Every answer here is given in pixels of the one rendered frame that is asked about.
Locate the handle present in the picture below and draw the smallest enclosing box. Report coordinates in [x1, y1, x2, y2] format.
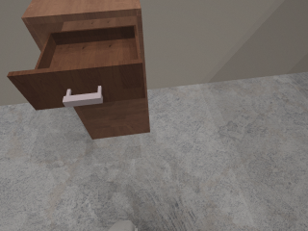
[63, 86, 103, 108]

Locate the robot left thigh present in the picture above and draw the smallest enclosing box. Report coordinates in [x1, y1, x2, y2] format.
[108, 220, 139, 231]

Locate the drawer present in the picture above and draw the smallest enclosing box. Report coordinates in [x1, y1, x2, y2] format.
[7, 25, 145, 111]

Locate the cabinet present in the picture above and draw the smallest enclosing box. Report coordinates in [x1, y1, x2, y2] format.
[21, 0, 150, 140]

